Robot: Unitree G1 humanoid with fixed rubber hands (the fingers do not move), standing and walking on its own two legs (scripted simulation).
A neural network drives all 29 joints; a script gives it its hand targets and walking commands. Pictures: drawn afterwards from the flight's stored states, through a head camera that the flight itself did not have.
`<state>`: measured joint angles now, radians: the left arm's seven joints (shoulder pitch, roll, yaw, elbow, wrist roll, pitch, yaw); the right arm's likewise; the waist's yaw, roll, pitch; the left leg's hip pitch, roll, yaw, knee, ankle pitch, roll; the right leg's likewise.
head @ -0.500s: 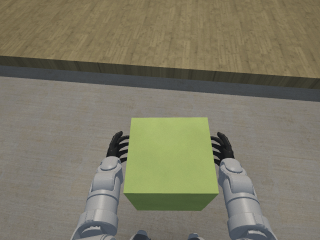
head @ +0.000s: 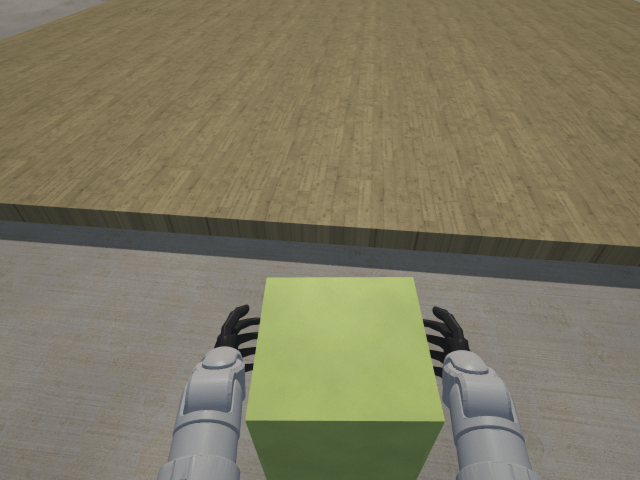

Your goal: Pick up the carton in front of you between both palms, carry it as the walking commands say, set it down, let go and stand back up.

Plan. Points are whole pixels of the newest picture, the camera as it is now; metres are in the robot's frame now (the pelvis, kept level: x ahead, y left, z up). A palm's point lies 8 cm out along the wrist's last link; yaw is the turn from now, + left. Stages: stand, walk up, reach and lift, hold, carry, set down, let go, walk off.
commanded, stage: reach and lift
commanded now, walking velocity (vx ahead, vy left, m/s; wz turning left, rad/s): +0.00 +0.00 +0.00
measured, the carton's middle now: (340, 385) +0.29 +0.00 -0.06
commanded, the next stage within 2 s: hold in 0.82 s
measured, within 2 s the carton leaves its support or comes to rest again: neither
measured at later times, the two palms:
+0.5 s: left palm (228, 350) +0.30 +0.15 +0.03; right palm (455, 354) +0.30 -0.15 +0.03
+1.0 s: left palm (224, 344) +0.29 +0.15 +0.05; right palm (461, 347) +0.29 -0.15 +0.05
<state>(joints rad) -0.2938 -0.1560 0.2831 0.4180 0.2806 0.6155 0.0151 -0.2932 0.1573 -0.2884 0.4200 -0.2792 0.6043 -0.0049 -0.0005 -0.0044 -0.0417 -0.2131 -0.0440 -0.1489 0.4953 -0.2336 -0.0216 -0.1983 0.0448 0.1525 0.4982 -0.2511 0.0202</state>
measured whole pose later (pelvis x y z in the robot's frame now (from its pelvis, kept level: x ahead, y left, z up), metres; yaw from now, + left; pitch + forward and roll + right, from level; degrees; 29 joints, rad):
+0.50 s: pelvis +0.01 +0.00 +0.00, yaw +0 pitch -4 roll +0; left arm -0.28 -0.16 0.26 0.34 0.28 0.66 0.01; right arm -0.28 0.16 -0.26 0.34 -0.28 0.64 0.00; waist 0.00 0.00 -0.01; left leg -0.16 -0.04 -0.14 0.43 -0.21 -0.02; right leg -0.14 0.04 0.15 0.44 -0.23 0.02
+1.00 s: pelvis +0.01 +0.00 +0.01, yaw +0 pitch -6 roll +0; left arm -0.21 -0.14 0.18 0.20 0.24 0.75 0.02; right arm -0.21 0.14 -0.19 0.20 -0.24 0.75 -0.01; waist 0.00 0.00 -0.01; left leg -0.07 -0.03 -0.14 0.36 -0.19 -0.02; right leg -0.06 0.03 0.14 0.36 -0.21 0.02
